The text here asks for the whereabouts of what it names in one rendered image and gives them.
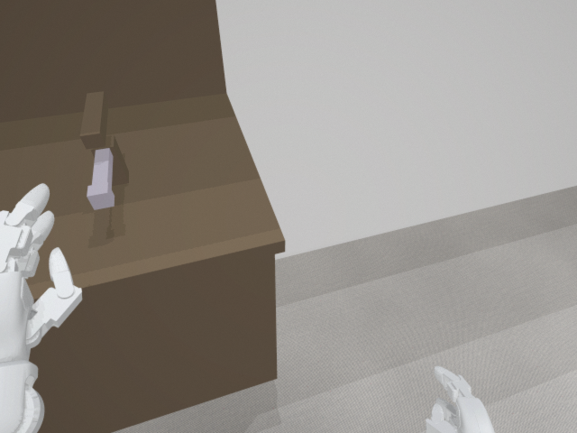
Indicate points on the tap lever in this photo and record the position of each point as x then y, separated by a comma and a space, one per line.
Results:
100, 194

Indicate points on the left robot forearm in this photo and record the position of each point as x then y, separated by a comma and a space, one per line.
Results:
21, 407

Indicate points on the robot right hand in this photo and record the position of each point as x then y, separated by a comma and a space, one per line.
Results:
469, 416

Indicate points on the robot left hand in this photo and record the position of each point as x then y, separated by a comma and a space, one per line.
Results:
22, 233

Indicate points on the counter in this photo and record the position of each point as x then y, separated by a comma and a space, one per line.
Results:
178, 278

